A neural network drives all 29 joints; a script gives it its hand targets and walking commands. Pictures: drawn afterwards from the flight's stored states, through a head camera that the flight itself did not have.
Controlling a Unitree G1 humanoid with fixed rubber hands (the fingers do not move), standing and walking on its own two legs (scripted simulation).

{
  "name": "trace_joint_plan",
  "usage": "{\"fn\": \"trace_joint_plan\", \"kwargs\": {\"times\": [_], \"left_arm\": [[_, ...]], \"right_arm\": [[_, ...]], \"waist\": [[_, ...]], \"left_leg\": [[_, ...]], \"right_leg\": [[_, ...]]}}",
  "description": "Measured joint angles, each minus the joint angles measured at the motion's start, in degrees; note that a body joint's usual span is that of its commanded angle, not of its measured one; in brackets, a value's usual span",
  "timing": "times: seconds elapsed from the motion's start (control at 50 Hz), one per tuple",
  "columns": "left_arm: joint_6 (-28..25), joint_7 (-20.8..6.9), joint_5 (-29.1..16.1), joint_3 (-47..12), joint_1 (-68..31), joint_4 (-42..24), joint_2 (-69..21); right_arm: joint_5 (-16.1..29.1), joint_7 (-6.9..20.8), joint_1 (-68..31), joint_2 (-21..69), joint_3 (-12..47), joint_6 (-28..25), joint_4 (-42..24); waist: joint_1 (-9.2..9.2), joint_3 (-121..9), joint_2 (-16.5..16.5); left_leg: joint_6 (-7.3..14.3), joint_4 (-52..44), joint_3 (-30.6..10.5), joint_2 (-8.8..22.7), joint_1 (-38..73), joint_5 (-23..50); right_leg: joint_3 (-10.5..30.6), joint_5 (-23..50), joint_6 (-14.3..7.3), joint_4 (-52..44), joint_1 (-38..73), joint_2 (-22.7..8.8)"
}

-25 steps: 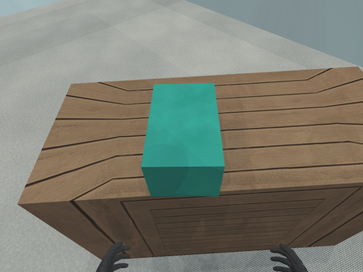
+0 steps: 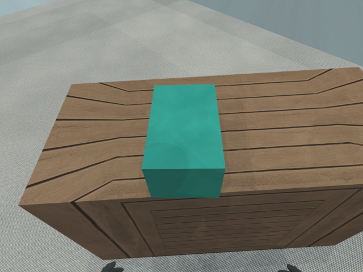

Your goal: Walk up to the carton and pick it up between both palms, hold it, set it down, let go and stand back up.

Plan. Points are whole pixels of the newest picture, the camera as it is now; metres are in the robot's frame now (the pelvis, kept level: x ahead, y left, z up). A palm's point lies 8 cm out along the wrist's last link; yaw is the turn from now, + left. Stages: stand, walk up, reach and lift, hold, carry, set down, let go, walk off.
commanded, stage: stand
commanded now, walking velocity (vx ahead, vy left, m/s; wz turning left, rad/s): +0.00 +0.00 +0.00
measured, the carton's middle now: (184, 138) +0.44 +0.03 +0.01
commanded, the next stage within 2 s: walk up in 1.44 s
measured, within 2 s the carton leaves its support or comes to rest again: neither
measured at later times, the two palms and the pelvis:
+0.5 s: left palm out of the picture +0.03 +0.22 -0.13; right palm out of the picture +0.03 -0.23 -0.13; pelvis +0.01 +0.00 +0.01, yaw +0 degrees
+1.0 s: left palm out of the picture -0.02 +0.20 -0.14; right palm out of the picture -0.02 -0.20 -0.13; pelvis +0.00 +0.00 +0.02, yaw +0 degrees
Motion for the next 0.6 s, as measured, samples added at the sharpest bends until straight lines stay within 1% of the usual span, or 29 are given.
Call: {"fn": "trace_joint_plan", "kwargs": {"times": [0.24,0.6], "left_arm": [[-0.47,0.41,-0.21,0.59,0.55,5.00,-0.60],[-0.78,1.21,-0.46,1.19,1.57,16.24,-2.08]], "right_arm": [[0.24,-0.39,0.20,0.46,-0.52,-0.45,5.12],[0.56,-1.20,0.95,1.81,-1.05,-0.74,16.19]], "waist": [[0.01,0.24,0.00],[-0.04,1.74,-0.07]], "left_leg": [[0.04,-2.90,-0.03,-0.04,2.05,1.24],[0.09,-8.32,-0.06,-0.18,6.78,3.59]], "right_leg": [[-0.02,1.25,0.05,-2.94,2.08,-0.04],[-0.06,3.57,0.22,-8.35,6.83,-0.16]]}}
